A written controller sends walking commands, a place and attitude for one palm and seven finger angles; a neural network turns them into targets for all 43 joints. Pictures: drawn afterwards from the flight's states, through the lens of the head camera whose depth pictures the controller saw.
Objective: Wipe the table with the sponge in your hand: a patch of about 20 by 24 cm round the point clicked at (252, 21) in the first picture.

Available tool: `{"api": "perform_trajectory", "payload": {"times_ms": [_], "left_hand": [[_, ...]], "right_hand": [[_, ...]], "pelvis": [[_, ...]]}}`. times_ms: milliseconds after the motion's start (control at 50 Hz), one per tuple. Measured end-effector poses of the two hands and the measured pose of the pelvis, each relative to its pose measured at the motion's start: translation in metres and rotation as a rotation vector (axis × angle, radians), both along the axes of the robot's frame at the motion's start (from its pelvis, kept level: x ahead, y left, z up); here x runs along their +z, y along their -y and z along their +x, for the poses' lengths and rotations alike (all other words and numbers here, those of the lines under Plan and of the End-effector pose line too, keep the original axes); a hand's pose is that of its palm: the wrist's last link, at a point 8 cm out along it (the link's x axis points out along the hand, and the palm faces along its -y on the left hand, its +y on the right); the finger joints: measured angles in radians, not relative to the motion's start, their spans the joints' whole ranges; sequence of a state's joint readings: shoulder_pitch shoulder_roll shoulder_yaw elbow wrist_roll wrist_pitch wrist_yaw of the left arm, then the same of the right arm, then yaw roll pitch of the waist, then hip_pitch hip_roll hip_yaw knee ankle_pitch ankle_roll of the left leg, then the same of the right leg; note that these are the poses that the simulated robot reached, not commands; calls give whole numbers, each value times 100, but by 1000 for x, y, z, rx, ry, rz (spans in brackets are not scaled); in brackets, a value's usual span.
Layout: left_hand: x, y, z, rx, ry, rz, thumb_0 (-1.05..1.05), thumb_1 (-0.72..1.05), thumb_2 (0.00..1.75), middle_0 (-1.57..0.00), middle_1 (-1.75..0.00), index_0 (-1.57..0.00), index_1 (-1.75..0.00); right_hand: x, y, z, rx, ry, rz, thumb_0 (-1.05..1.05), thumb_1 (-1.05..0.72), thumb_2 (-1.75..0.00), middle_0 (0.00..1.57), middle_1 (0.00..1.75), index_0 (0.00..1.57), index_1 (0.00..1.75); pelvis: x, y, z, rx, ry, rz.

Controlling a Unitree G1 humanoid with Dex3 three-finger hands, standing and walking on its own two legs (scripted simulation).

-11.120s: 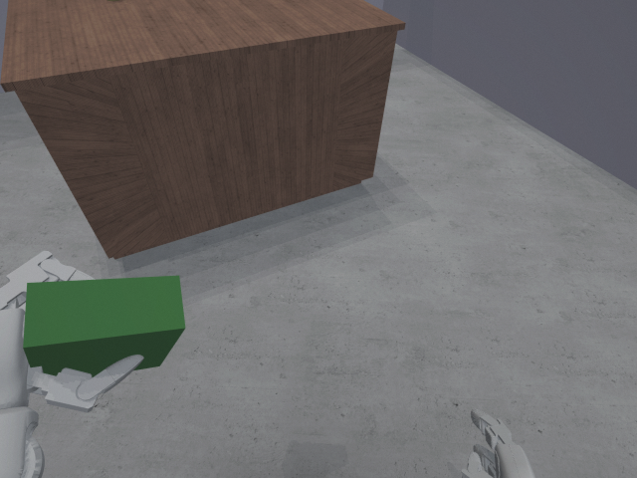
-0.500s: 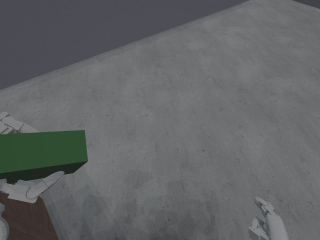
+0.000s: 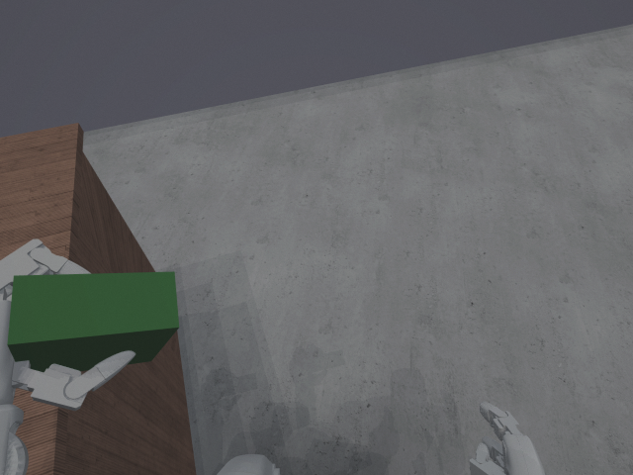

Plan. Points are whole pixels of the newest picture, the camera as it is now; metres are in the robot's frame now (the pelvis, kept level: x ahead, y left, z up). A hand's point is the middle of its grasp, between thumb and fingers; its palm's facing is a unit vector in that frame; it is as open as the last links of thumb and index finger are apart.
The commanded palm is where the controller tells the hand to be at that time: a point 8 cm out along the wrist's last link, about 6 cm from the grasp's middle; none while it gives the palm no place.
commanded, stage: turn to face it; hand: left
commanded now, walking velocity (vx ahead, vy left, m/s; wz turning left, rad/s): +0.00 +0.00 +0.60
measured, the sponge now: (118, 325) +0.22 +0.20 +0.14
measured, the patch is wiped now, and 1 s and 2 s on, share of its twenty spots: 0.00 0.00 0.00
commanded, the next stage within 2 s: none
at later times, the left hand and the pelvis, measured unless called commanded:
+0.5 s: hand out of the picture +0.05 +0.25 +0.16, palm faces +0.60 -0.62 -0.50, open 9.6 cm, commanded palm -0.01 +0.27 +0.18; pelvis -0.08 -0.05 -0.01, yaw +18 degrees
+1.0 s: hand out of the picture -0.12 +0.22 +0.17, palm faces +0.78 -0.47 -0.43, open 9.6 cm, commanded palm -0.19 +0.23 +0.18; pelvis -0.16 -0.09 -0.01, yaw +35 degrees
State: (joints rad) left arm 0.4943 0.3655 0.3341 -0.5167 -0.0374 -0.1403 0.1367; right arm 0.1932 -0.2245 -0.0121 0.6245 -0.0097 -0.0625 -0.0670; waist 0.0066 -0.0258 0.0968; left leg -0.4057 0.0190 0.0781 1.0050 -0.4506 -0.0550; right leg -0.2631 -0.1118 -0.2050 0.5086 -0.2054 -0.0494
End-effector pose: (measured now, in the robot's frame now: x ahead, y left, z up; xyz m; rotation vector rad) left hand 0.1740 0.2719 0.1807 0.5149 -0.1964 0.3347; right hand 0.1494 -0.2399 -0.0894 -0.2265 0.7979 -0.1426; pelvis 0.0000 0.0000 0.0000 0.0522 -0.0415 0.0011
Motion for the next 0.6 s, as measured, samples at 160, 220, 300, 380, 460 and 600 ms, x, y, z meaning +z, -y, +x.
{"api": "perform_trajectory", "payload": {"times_ms": [160, 220, 300, 380, 460, 600], "left_hand": [[1, -31, -55, 48, 147, 10, -1, -44, 100, -79, -135, -79, -135], [4, -36, -75, 78, 132, 38, -1, -44, 100, -79, -135, -79, -135], [16, -31, -109, 120, 112, 51, -1, -44, 100, -79, -135, -79, -135], [19, -20, -140, 191, 69, 61, -1, -44, 100, -79, -135, -79, -135], [10, -6, -166, 291, 17, 80, -1, -44, 100, -79, -135, -79, -135], [-1, 25, -205, 393, -44, 4, -1, -44, 100, -79, -135, -79, -135]], "right_hand": [[19, 2, 1, 56, 82, -123, 2, -91, -90, 20, 30, 19, 30], [19, -18, -4, 102, 90, -65, 2, -91, -90, 19, 30, 19, 30], [15, -46, -13, 186, 78, 40, 1, -91, -90, 20, 30, 19, 30], [2, -64, -19, 269, 51, 118, 1, -90, -90, 20, 30, 20, 30], [-18, -65, -21, 351, 30, 169, 1, -90, -90, 20, 30, 20, 30], [-22, -32, -22, 408, -21, 122, 2, -90, -90, 20, 30, 20, 30]], "pelvis": [[-17, -13, -30, 93, -18, -14], [-11, -10, -39, 140, -6, -42], [-3, -1, -50, 190, -6, -75], [-2, 13, -61, 235, -12, -80], [-12, 36, -73, 277, -18, -58], [-5, 66, -96, 365, 3, -13]]}}
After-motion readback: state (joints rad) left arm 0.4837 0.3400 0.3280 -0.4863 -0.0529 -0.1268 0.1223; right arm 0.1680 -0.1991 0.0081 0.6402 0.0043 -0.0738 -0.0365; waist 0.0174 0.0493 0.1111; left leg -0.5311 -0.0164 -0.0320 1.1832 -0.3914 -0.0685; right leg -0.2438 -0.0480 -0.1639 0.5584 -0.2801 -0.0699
